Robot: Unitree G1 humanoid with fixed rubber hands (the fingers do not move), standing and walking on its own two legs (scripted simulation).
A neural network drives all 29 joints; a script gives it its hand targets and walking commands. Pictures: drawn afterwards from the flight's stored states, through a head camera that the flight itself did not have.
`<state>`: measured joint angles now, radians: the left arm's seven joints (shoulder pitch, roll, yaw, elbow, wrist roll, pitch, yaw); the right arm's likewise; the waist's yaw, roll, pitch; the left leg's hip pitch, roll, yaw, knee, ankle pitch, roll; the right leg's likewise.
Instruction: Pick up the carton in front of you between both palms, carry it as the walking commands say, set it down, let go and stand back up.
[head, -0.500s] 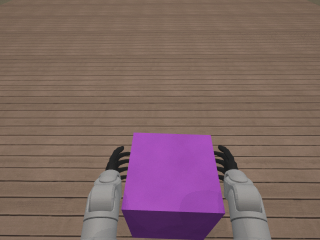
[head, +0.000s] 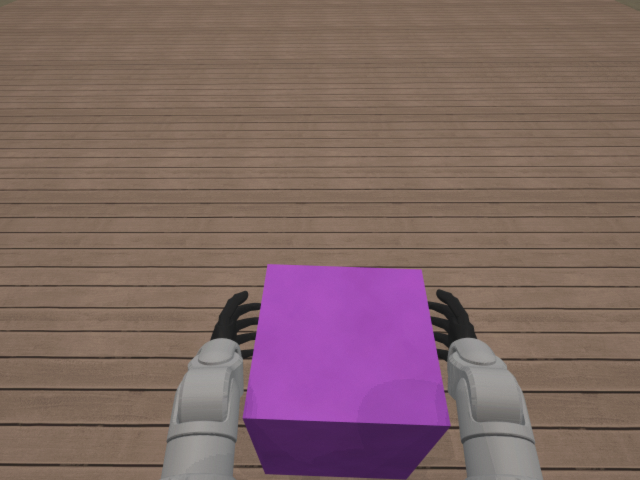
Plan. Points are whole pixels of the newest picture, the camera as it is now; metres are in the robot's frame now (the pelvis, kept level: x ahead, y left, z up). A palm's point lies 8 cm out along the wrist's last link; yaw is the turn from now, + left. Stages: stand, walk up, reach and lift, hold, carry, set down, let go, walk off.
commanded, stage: carry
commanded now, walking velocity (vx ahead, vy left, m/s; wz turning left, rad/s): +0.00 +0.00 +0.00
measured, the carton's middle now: (339, 376) +0.29 +0.00 -0.04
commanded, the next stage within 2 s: hold in 0.06 s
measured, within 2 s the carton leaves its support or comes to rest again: neither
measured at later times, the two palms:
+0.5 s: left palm (235, 352) +0.27 +0.13 +0.04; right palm (482, 380) +0.24 -0.16 +0.05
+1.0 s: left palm (224, 333) +0.30 +0.16 +0.04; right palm (460, 364) +0.26 -0.14 +0.05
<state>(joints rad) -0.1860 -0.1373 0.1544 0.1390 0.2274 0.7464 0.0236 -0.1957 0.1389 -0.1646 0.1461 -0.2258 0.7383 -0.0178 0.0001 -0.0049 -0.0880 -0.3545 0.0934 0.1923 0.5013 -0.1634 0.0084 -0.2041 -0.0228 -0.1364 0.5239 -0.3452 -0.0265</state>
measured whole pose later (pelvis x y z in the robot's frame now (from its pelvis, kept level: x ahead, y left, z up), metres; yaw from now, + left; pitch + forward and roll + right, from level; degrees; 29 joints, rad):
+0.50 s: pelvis -0.02 +0.03 +0.01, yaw -8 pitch -8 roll +0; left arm -0.21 -0.14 0.17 0.18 0.27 0.73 0.02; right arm -0.24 0.15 -0.21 0.24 -0.25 0.68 0.00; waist 0.00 -0.04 0.07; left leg -0.12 0.02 0.05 0.37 -0.11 0.00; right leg -0.03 0.00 0.02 0.42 -0.25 -0.01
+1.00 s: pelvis -0.02 +0.06 +0.00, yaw -9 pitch -8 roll +0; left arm -0.39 -0.19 0.35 0.39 0.35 0.67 -0.01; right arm -0.40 0.19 -0.42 0.44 -0.37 0.61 0.05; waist 0.00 -0.06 0.05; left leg -0.15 -0.02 0.08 0.42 -0.14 0.04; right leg -0.07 -0.02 0.08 0.48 -0.29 -0.01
